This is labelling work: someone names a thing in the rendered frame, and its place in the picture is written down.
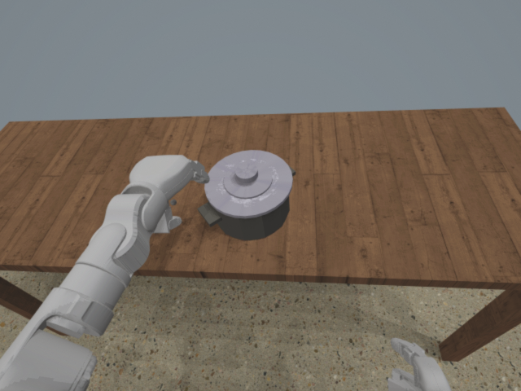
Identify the robot left hand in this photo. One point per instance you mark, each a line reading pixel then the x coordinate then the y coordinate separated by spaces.
pixel 170 173

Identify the robot right hand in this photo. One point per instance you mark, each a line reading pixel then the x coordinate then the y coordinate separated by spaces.
pixel 428 375

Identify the robot left upper arm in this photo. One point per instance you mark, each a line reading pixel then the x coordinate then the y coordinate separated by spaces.
pixel 50 363

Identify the table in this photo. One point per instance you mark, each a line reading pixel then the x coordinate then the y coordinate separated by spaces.
pixel 424 198

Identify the lid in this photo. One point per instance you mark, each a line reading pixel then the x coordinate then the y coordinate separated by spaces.
pixel 229 196

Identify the knob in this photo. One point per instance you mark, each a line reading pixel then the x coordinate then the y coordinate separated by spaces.
pixel 246 173

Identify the robot left forearm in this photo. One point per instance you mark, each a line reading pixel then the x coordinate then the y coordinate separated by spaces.
pixel 84 301

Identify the pot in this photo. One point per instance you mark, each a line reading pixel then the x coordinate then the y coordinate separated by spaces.
pixel 247 228

